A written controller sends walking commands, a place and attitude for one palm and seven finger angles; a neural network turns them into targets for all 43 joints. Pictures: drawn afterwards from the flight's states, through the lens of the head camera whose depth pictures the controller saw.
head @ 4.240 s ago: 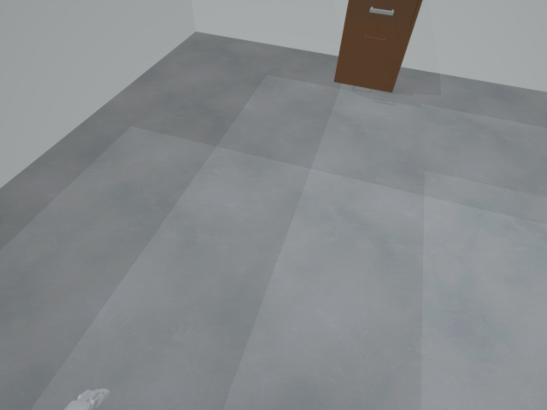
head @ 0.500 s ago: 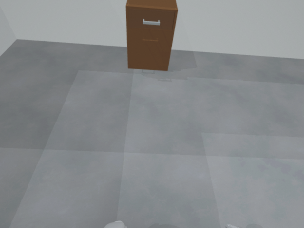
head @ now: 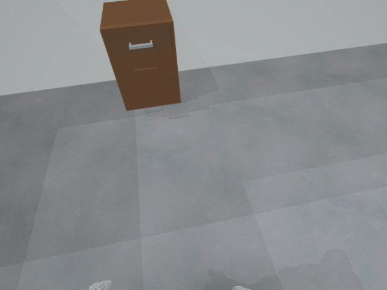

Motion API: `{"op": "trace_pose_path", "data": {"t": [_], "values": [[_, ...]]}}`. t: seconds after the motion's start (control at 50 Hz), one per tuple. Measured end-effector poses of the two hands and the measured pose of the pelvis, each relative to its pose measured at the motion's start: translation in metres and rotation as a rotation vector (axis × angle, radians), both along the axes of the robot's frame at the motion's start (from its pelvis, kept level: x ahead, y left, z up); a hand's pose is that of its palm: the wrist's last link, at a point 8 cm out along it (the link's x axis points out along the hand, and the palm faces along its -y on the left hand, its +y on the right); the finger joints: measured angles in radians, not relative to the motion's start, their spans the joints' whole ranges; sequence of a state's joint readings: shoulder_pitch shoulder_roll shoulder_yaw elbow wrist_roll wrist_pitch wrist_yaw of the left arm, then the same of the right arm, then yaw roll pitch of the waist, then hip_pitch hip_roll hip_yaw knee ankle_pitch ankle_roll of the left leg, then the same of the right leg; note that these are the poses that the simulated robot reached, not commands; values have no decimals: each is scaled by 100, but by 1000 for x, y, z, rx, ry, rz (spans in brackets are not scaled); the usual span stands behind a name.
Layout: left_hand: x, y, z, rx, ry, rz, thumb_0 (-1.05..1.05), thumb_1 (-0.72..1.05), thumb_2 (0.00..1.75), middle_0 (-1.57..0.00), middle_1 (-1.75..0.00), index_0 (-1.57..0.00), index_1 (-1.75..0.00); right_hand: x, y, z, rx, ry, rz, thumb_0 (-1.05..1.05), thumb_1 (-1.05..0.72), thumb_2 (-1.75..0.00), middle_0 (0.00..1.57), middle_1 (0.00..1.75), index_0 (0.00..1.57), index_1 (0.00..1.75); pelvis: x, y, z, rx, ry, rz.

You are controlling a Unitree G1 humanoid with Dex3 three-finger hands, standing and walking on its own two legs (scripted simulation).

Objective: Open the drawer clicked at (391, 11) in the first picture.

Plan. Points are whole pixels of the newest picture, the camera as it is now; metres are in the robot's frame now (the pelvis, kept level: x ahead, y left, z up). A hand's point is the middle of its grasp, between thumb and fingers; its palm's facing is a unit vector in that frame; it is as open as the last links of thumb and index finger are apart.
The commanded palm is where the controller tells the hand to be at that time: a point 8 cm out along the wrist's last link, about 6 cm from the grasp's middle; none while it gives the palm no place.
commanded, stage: walk to a spot facing it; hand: left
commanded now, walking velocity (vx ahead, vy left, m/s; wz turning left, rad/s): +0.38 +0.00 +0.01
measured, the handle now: (140, 44) +1.48 +0.33 -0.23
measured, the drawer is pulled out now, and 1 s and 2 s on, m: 0.00 0.00 0.00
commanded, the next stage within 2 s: take the last steps up to it in 1.44 s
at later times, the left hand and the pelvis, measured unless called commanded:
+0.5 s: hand out of the picture +0.11 +0.17 -0.18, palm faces +0.18 -0.98 -0.12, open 7.4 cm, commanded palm none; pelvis +0.21 +0.03 +0.00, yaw +3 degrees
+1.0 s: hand (134, 162) +0.52 +0.20 -0.15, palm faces -0.07 -0.97 -0.22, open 7.4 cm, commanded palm none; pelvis +0.40 +0.02 +0.01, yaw -3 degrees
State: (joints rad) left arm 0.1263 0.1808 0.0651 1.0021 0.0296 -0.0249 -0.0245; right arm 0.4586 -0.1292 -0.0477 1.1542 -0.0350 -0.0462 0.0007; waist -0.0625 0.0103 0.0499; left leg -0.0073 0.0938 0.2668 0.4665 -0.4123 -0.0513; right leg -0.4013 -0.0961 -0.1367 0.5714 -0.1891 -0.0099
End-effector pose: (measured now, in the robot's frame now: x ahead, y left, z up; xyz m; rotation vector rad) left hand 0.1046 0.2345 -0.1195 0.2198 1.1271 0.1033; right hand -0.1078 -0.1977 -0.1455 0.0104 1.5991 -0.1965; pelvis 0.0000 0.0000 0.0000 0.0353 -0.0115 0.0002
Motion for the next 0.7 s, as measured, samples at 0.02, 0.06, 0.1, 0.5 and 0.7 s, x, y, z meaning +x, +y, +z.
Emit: {"op": "trace_pose_path", "data": {"t": [0.02,0.06,0.1,0.5,0.7], "values": [[11,-6,-2,4,-18,-1,1,91,90,-19,-30,-19,-30,6,-3,-5,12,17,-1,0,-91,-90,20,30,20,30,9,-5,-4,-7,-2,0],[23,-16,-3,-2,-35,14,1,91,90,-19,-30,-20,-30,27,-11,-8,23,24,12,1,-91,-90,20,30,20,30,23,-13,-5,-16,-14,8],[24,-24,-1,-13,-20,44,1,91,90,-19,-30,-20,-30,60,-21,-6,16,-12,32,1,-91,-90,20,30,20,30,37,-17,0,-18,-22,13],[-7,-11,-30,-134,410,281,1,91,90,-20,-30,-20,-30,439,-3,29,-116,-492,308,1,-91,-90,20,30,20,30,206,28,-1,-76,-13,56],[144,51,-19,-79,279,178,1,91,90,-20,-30,-20,-30,447,20,35,-158,-421,171,-2,-96,-90,21,30,20,30,275,58,14,-47,-30,21]]}}
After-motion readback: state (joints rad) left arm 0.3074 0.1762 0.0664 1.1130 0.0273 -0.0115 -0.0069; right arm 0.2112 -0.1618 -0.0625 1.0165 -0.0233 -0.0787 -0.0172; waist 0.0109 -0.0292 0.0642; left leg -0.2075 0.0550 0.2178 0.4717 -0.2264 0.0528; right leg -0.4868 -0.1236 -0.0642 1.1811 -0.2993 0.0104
